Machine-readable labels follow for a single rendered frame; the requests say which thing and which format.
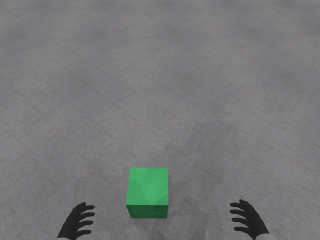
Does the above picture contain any robot right hand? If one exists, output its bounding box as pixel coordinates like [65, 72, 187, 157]
[230, 199, 270, 240]

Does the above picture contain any robot left hand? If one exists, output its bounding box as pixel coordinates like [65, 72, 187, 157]
[57, 202, 95, 240]

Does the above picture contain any carton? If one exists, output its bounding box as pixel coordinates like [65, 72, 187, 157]
[126, 167, 169, 219]

